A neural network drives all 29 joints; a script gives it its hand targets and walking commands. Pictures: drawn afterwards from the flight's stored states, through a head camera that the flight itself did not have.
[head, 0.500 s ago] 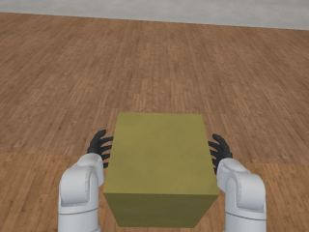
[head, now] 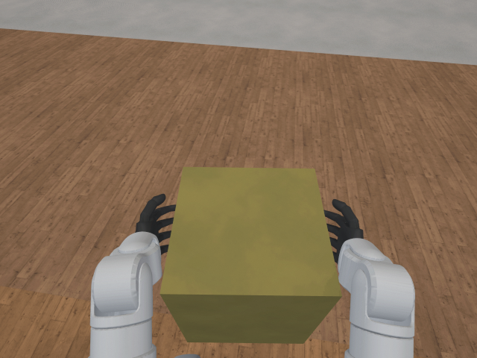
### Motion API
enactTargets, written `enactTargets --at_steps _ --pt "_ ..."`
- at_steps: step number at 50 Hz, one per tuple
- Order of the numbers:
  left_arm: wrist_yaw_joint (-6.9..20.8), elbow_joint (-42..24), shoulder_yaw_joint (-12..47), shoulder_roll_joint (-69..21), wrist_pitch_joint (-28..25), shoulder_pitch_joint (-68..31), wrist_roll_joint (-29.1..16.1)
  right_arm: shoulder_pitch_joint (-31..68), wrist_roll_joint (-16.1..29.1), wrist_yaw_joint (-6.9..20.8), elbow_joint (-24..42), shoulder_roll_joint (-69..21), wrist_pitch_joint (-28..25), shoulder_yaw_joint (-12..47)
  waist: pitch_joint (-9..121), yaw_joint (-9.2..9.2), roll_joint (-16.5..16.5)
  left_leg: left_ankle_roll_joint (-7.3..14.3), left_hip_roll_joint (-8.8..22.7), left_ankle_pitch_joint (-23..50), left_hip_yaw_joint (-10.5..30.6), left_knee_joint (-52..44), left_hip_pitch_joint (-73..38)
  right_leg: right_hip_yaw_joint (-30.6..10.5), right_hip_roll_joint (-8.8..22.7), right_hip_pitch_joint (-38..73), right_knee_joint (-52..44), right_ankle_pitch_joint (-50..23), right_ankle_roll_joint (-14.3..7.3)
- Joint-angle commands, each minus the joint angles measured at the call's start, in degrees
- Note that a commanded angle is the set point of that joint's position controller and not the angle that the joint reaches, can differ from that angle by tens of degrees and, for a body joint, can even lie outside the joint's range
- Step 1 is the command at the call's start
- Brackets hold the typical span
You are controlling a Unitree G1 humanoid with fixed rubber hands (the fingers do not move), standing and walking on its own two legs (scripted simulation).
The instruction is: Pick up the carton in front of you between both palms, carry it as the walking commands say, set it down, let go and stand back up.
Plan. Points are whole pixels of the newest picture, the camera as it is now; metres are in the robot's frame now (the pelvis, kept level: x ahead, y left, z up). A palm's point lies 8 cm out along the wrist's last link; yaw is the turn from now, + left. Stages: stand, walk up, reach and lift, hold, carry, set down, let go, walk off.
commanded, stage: carry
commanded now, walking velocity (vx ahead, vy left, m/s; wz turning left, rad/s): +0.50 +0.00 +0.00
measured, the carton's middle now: (247, 260) +0.28 +0.01 +0.00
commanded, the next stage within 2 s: none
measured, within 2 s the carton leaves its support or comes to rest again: neither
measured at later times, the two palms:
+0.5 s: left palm (190, 74) +0.73 +0.17 +0.07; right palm (312, 84) +0.70 -0.13 +0.08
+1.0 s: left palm (212, 30) +1.04 +0.15 +0.04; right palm (304, 32) +1.05 -0.15 +0.04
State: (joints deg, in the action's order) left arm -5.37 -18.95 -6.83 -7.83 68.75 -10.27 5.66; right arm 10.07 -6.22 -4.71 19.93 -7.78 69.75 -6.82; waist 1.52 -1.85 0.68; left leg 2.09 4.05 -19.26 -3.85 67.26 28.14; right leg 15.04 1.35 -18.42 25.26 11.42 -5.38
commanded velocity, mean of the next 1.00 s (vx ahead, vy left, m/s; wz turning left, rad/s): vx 0.50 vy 0.00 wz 0.00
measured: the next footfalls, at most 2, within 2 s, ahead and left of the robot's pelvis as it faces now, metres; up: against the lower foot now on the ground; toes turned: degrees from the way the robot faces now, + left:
left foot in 0.32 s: +0.41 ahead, +0.10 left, -0.01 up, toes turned +6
right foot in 0.78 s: +0.71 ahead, -0.04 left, -0.05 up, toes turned -6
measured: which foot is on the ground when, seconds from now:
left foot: up 0.00-0.30, down 0.32-0.80, up 0.82-1.00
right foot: down 0.00-0.34, up 0.36-0.76, down 0.78-1.00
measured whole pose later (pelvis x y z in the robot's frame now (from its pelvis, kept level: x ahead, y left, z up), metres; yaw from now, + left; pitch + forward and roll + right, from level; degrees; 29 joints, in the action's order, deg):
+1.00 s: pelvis +0.68 -0.01 -0.05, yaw -2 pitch +6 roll +2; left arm -7.3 0.7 -13.3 -1.7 68.7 -35.9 3.3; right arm 37.2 -3.5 -7.5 -1.3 -1.9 69.6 -12.0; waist -3.1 -2.6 -1.0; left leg 2.7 0.7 -22.4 -0.4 64.7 35.2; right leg 6.7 -3.2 -20.8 31.4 9.2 -7.8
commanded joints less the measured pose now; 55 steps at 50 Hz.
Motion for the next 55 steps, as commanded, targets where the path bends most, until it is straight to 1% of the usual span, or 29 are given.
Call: enactTargets --at_steps 1,5,11,13,14,15,16,17,18,20,21,24,26,28,31,34,35,36,37,38,39,40,41,42,43,44,46,51,55 --pt "15.3 -4.1 43.5 -50.2 -1.3 -31.5 -25.1 29.9 22.3 12.9 2.1 -50.5 -2.8 43.0 19.1 0.13 -5.7 -0.4 2.0 5.5 0.3 -8.0 9.8 -16.6 15.8 20.7 -12.2 -8.0 -4.1" --pt "14.6 -1.1 43.0 -44.6 -1.8 -37.7 -25.1 37.6 22.3 11.4 0.4 -45.4 -3.1 42.5 14.8 -0.56 -7.2 -0.7 0.9 11.6 -2.6 -19.8 13.2 -11.8 12.8 21.7 -11.0 -13.3 -4.5" --pt "11.9 11.2 36.8 -38.8 -0.9 -49.5 -24.1 51.7 23.6 9.8 -10.5 -40.0 -1.4 37.4 10.7 -1.29 -9.4 2.0 -2.4 18.3 -6.9 -33.5 5.3 -7.4 10.3 20.6 -6.8 -22.7 -2.5" --pt "11.2 15.2 35.1 -40.1 -0.5 -54.3 -24.4 54.4 24.0 9.6 -15.8 -40.1 -1.0 34.3 14.5 1.45 -9.0 3.7 -4.5 17.4 -7.7 -36.1 -3.8 -5.3 9.8 21.6 2.3 -34.3 -0.5" --pt "10.9 17.5 34.1 -41.2 -0.3 -56.6 -24.6 54.9 24.0 9.6 -18.5 -40.5 -0.9 32.8 18.9 4.91 -6.4 4.1 -6.3 16.2 -8.9 -38.8 -15.0 -2.9 7.7 18.9 13.2 -34.5 1.4" --pt "10.7 19.6 32.8 -42.2 -0.2 -59.2 -24.6 56.9 23.9 9.8 -20.5 -41.1 -1.0 31.1 23.5 7.36 -0.9 4.2 -2.7 13.7 -4.8 -38.7 -26.8 -3.1 5.0 11.6 26.4 -22.8 2.7" --pt "10.6 20.9 31.9 -44.1 0.0 -60.9 -25.0 59.6 24.4 9.9 -21.6 -40.7 -1.2 29.7 26.8 5.72 11.6 7.2 11.9 12.4 18.7 -38.2 -36.8 -5.8 1.0 -3.2 40.0 0.7 4.1" --pt "10.2 21.6 31.4 -45.4 0.0 -64.9 -25.9 62.5 25.6 10.2 -23.9 -42.7 -1.4 29.6 27.7 5.67 17.4 13.3 18.2 12.6 36.3 -46.3 -44.7 -10.5 -5.5 -18.4 52.1 18.6 4.2" --pt "9.9 20.0 31.3 -47.1 -0.1 -69.2 -26.6 66.9 27.6 10.6 -22.6 -45.8 -1.8 30.4 27.8 5.92 15.8 12.5 16.1 15.0 32.2 -46.0 -42.7 -15.4 -2.5 -20.2 56.7 17.9 2.1" --pt "9.6 18.2 31.7 -52.4 -0.5 -74.8 -28.1 73.7 30.4 11.1 -19.7 -51.9 -2.3 30.7 25.7 5.11 6.4 10.8 13.9 19.8 23.0 -44.3 -33.5 -17.1 0.9 -20.9 54.3 13.2 0.9" --pt "9.3 18.4 31.0 -53.6 -0.7 -75.2 -27.6 75.9 31.3 11.3 -19.0 -54.0 -2.4 30.7 25.9 4.04 4.3 9.6 12.8 20.3 19.5 -44.5 -31.5 -17.0 2.4 -20.2 50.4 10.4 1.1" --pt "8.5 19.1 29.9 -56.7 -1.3 -72.8 -26.3 77.8 32.0 11.3 -17.2 -57.5 -2.8 30.8 29.0 3.97 4.9 9.9 11.9 31.2 13.9 -42.6 -34.2 -15.5 2.5 -20.6 43.0 8.3 2.2" --pt "8.4 18.8 29.6 -57.6 -1.7 -71.0 -25.5 75.5 31.2 11.1 -16.7 -57.9 -2.9 30.8 29.5 4.86 3.8 10.3 11.1 41.4 11.1 -40.3 -38.4 -14.4 2.0 -23.5 37.1 7.5 2.6" --pt "8.4 17.9 30.1 -58.1 -1.8 -69.5 -24.8 73.7 30.3 10.9 -15.5 -57.9 -2.9 31.4 29.4 5.8 5.6 10.3 10.3 47.7 9.3 -39.0 -41.4 -13.1 1.4 -25.8 31.6 3.4 2.7" --pt "8.5 14.9 31.7 -57.3 -2.0 -67.9 -23.9 71.3 29.5 11.0 -12.6 -57.5 -3.1 33.2 27.9 7.05 6.2 8.6 5.6 49.9 4.4 -36.6 -42.8 -9.5 -1.3 -24.1 18.3 -8.2 3.2" --pt "8.8 12.7 33.0 -54.0 -1.7 -65.4 -22.9 68.4 29.2 10.9 -10.9 -55.2 -3.1 35.7 24.9 8.48 5.8 7.2 2.0 47.1 0.7 -34.6 -41.0 -5.7 -4.6 -16.5 2.6 -17.8 2.9" --pt "9.0 13.0 33.0 -52.5 -1.4 -63.8 -22.5 67.3 29.1 10.9 -11.1 -54.2 -3.1 36.4 24.6 7.58 5.9 6.5 1.9 45.9 0.0 -32.2 -38.6 -5.5 -5.2 -11.0 -1.4 -21.5 2.2" --pt "9.4 13.9 32.8 -51.1 -1.1 -61.8 -21.9 66.5 28.9 10.9 -11.6 -53.3 -2.9 37.1 25.3 5.29 5.6 5.1 1.9 45.6 -1.3 -26.8 -35.8 -5.5 -5.3 -3.7 -4.4 -25.7 1.4" --pt "9.8 15.2 32.5 -49.8 -0.8 -60.1 -21.3 65.5 28.5 11.0 -12.9 -52.5 -2.7 37.3 26.5 2.34 4.4 3.4 1.5 42.8 -3.4 -19.1 -31.1 -5.9 -3.8 6.2 -6.5 -30.3 0.6" --pt "10.2 15.9 32.0 -48.2 -0.5 -59.2 -20.7 64.6 28.3 11.3 -14.3 -51.6 -2.5 37.2 27.3 -0.08 1.2 2.3 0.1 32.9 -3.0 -12.2 -22.5 -9.0 0.3 16.2 -3.5 -35.5 0.8" --pt "10.8 16.3 31.3 -46.3 -0.2 -58.8 -20.5 65.2 28.3 11.4 -15.7 -50.9 -2.2 37.1 29.1 -1.2 -5.8 1.7 -1.9 11.8 -1.7 -3.5 -8.4 -17.9 8.9 29.1 5.8 -54.1 -0.4" --pt "11.1 18.0 30.6 -44.7 0.3 -59.4 -20.9 65.0 27.9 11.4 -18.4 -50.2 -1.6 36.3 31.0 -1.35 -14.3 0.6 -7.2 -17.3 0.2 7.6 6.0 -32.2 18.1 40.7 10.5 -68.9 -3.5" --pt "11.2 20.0 30.6 -44.3 0.5 -59.1 -20.5 65.1 28.2 11.2 -18.1 -51.4 -1.1 35.5 35.5 -2.04 -18.3 0.8 -8.0 -16.8 4.4 16.9 13.1 -40.0 21.6 44.7 7.4 -48.6 -11.7" --pt "11.7 18.5 31.0 -46.6 0.3 -59.9 -22.4 65.8 28.0 11.1 -17.6 -51.3 -0.9 35.3 34.0 -2.81 -12.9 1.3 -5.2 -14.3 5.6 16.0 17.1 -41.4 20.5 41.7 4.0 -28.9 -13.2" --pt "12.1 17.5 31.8 -48.9 0.3 -62.5 -24.1 68.4 28.1 11.0 -16.9 -52.1 -1.0 35.0 29.6 -3.05 -7.9 1.2 -4.3 -10.4 5.3 12.0 17.6 -39.5 17.2 35.3 1.1 -25.7 -11.3" --pt "12.5 16.0 32.5 -51.4 0.1 -65.8 -25.6 69.9 28.0 10.7 -16.1 -53.7 -1.3 34.9 27.3 -2.31 -4.7 1.2 -3.5 -7.7 5.6 7.6 16.3 -36.5 15.9 30.7 0.3 -27.3 -9.3" --pt "13.1 12.4 34.8 -55.7 -0.6 -71.4 -29.2 71.1 27.2 10.1 -14.2 -55.8 -2.2 34.4 27.0 -0.95 -2.8 0.8 -2.1 -3.6 5.4 0.2 12.4 -31.1 14.1 25.5 0.0 -28.3 -7.3" --pt "12.9 10.2 36.4 -56.2 -1.7 -70.6 -31.1 65.8 24.5 7.9 -13.7 -54.7 -3.6 34.5 27.7 -2.04 -5.9 0.3 -3.5 6.3 1.6 -12.2 14.5 -24.1 10.7 29.0 2.3 -44.4 -4.9" --pt "13.2 11.5 36.8 -54.8 -1.8 -67.1 -30.6 63.2 22.5 7.3 -13.7 -52.2 -3.7 34.7 25.4 -4.09 -5.9 0.7 -7.2 19.8 -3.4 -29.3 12.0 -18.1 4.2 30.9 5.3 -46.4 -2.6"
